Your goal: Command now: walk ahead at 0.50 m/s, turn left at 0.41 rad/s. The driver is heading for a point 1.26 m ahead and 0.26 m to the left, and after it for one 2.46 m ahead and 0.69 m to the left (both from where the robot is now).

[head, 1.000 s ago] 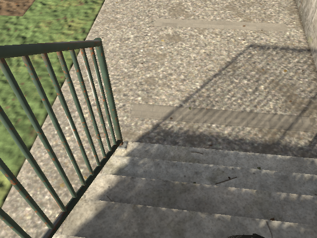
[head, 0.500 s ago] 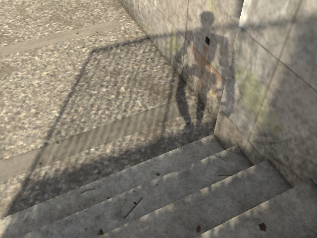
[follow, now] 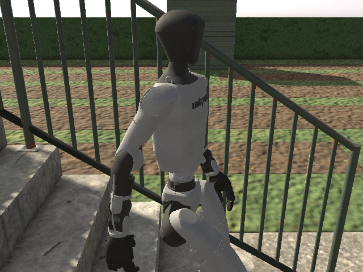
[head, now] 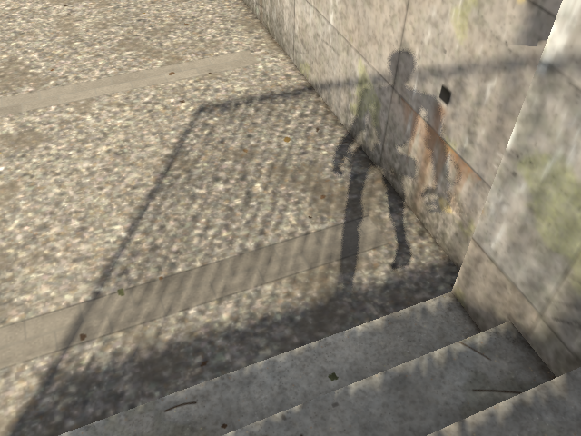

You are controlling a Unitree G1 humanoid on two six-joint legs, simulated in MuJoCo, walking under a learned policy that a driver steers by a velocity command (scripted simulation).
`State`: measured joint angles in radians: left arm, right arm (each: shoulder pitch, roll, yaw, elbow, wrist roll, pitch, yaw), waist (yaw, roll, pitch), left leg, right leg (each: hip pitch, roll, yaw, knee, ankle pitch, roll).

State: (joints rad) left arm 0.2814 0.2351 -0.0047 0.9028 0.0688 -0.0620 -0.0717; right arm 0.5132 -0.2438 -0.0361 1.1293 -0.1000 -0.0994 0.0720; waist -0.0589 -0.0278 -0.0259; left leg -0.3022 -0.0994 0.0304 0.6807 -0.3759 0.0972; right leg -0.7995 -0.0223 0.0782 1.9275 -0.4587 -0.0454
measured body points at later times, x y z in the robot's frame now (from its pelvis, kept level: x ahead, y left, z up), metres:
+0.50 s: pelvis +0.29 +0.00 -0.17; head +0.28 +0.00 +0.28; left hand +0.25 +0.25 -0.31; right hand +0.34 -0.23 -0.32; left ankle +0.21 +0.12 -0.69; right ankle +0.32 -0.08 -0.90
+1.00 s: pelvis +0.51 +0.16 -0.34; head +0.52 +0.17 +0.11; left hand +0.29 +0.26 -0.48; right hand +0.74 +0.01 -0.47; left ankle +0.49 +0.25 -1.09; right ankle +0.43 -0.05 -0.80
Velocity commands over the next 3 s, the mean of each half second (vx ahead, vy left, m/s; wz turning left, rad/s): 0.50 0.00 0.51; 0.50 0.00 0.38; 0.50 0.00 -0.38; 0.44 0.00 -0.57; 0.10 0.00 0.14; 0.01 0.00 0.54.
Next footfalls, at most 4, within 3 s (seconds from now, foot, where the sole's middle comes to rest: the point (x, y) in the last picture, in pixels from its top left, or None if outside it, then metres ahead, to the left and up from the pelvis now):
0.36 right None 0.36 -0.08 -0.94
0.92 left None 0.53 0.27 -1.12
1.42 right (228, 406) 0.89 0.17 -1.31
1.82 left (158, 372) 1.12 0.46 -1.49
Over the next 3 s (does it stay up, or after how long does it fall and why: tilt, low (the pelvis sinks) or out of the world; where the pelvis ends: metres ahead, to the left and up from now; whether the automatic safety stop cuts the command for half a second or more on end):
stays up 1.24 0.37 -0.72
